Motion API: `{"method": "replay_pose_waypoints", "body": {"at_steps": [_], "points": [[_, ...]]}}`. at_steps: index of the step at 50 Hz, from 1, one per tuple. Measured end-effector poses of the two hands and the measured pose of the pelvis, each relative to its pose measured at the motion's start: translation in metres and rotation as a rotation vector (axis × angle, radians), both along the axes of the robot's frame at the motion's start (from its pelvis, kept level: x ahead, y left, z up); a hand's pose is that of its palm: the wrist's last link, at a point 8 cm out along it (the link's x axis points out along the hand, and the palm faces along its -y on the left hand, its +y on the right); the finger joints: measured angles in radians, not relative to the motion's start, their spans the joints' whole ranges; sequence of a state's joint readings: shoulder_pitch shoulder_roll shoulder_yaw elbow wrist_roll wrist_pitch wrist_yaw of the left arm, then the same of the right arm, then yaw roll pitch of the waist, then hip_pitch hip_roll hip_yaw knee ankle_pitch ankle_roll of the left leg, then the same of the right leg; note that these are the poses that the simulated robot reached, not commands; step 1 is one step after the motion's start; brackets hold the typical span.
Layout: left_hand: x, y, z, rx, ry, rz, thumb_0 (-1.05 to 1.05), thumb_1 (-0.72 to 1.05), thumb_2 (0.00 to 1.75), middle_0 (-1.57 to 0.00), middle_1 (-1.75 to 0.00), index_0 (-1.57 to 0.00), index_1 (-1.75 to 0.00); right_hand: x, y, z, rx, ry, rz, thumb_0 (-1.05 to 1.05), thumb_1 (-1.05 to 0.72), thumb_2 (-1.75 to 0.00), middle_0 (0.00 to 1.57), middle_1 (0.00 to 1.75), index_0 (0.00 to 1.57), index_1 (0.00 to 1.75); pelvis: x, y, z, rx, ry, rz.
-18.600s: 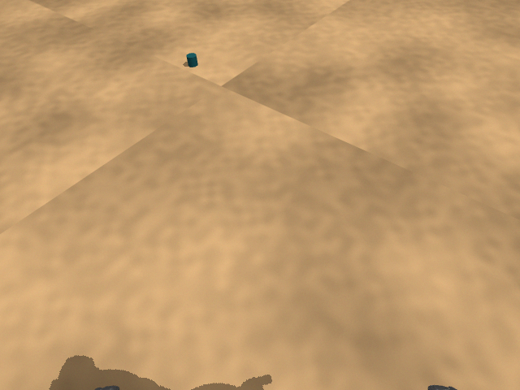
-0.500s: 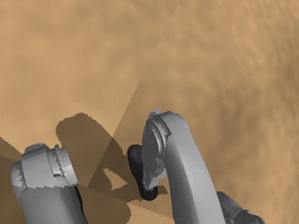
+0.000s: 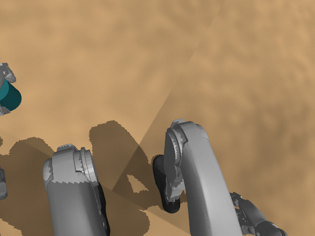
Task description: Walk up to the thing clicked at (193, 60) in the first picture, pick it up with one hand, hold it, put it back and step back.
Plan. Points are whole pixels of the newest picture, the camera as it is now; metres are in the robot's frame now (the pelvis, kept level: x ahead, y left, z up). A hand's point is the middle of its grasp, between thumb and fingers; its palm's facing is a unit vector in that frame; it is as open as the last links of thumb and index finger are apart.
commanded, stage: lift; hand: left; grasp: from above
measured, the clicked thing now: out of the picture +0.47 +0.33 -0.19
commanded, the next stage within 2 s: hold in 1.76 s
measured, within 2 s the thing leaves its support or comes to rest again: neither
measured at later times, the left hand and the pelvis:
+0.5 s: hand out of the picture +0.42 +0.33 -0.07, palm faces -0.45 -0.10 -0.89, open 9.7 cm; pelvis +0.00 +0.01 +0.06, yaw +3 degrees
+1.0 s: hand out of the picture +0.36 +0.30 +0.14, palm faces -0.41 -0.14 -0.90, open 9.7 cm; pelvis +0.01 +0.00 +0.21, yaw +6 degrees
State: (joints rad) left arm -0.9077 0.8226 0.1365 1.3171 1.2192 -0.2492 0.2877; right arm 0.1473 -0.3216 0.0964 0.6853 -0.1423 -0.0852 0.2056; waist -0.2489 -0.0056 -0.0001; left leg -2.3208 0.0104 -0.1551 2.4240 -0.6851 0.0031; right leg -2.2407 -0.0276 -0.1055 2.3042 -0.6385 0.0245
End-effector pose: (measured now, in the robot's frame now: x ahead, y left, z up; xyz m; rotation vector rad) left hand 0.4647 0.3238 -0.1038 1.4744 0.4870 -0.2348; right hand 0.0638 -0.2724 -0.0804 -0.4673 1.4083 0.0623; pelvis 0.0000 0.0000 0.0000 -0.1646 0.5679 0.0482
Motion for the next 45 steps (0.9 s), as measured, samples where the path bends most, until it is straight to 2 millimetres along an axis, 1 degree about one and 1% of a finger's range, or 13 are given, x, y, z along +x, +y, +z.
{"method": "replay_pose_waypoints", "body": {"at_steps": [5,11,16,22,28,33,39,45], "points": [[0.001,0.003,0.012,0.01,-0.03,-0.007,0.0,-0.04,0.66,-0.55,-0.89,-0.65,-0.82,-0.007,-0.003,0.005,-0.027,0.011,-0.035,0.0,-0.91,-0.9,0.2,0.3,0.2,0.3,-0.001,0.001,0.003,0.004,0.005,0.002],[-0.002,0.008,0.029,0.012,-0.03,0.034,0.0,-0.04,0.65,-0.57,-0.87,-0.66,-0.8,-0.01,0.0,0.012,-0.031,-0.001,-0.074,0.0,-0.91,-0.9,0.2,0.3,0.2,0.3,-0.001,0.003,0.012,0.007,0.02,0.008],[-0.013,0.011,0.046,0.018,0.007,0.046,0.0,-0.04,0.65,-0.57,-0.86,-0.67,-0.8,-0.008,0.005,0.02,-0.02,-0.018,-0.106,0.0,-0.92,-0.9,0.2,0.3,0.2,0.3,-0.002,0.004,0.026,0.014,0.031,0.014],[-0.03,0.011,0.074,0.008,0.024,0.028,0.0,-0.04,0.65,-0.57,-0.86,-0.67,-0.8,0.002,0.009,0.034,-0.013,-0.054,-0.128,0.0,-0.91,-0.9,0.21,0.3,0.2,0.3,-0.003,0.006,0.045,0.023,0.036,0.025],[-0.046,0.011,0.11,0.003,0.006,0.018,0.0,-0.05,0.65,-0.57,-0.86,-0.67,-0.8,0.021,0.009,0.053,-0.009,-0.116,-0.124,0.0,-0.91,-0.9,0.21,0.3,0.2,0.3,-0.004,0.005,0.068,0.033,0.034,0.031],[-0.059,0.009,0.143,0.0,-0.005,0.022,0.0,-0.05,0.65,-0.58,-0.85,-0.67,-0.8,0.041,0.01,0.075,-0.002,-0.175,-0.119,0.0,-0.91,-0.9,0.21,0.3,0.2,0.3,-0.004,0.004,0.093,0.043,0.028,0.035],[-0.075,-0.001,0.191,-0.016,-0.023,0.022,0.0,-0.04,0.65,-0.57,-0.85,-0.67,-0.8,0.062,0.012,0.109,0.005,-0.24,-0.123,0.0,-0.91,-0.9,0.21,0.3,0.2,0.3,-0.002,0.004,0.13,0.057,0.007,0.043],[-0.089,-0.009,0.247,-0.025,-0.038,0.032,-0.01,-0.04,0.64,-0.57,-0.86,-0.67,-0.81,0.077,0.018,0.152,0.015,-0.298,-0.138,0.0,-0.91,-0.9,0.21,0.3,0.2,0.3,0.002,0.004,0.174,0.074,-0.037,0.048]]}}
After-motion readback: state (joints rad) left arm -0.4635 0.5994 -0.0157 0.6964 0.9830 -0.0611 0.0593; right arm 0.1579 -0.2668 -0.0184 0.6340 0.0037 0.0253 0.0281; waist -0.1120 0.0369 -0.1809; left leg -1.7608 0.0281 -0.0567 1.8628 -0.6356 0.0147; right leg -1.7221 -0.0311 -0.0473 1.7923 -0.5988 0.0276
